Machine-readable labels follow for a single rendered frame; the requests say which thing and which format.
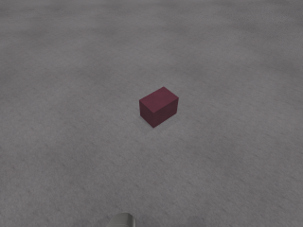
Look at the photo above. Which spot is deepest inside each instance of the carton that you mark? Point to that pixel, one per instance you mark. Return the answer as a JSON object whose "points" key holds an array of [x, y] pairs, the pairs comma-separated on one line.
{"points": [[158, 106]]}

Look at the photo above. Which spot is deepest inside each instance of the robot left thigh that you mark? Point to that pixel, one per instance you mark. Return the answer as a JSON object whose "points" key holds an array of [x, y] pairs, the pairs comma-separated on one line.
{"points": [[122, 220]]}

